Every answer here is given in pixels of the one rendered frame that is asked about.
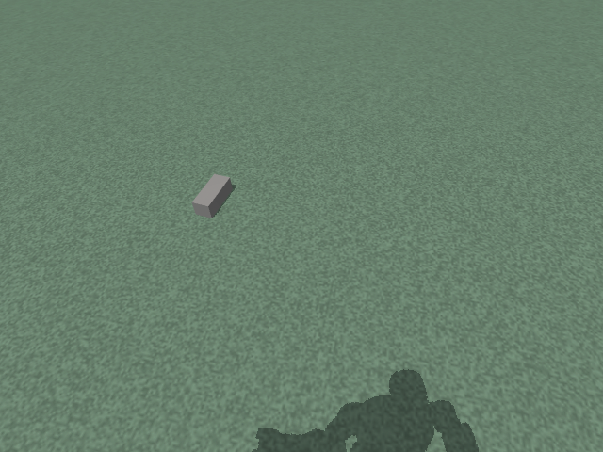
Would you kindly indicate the carton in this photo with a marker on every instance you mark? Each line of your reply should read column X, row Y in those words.
column 212, row 196

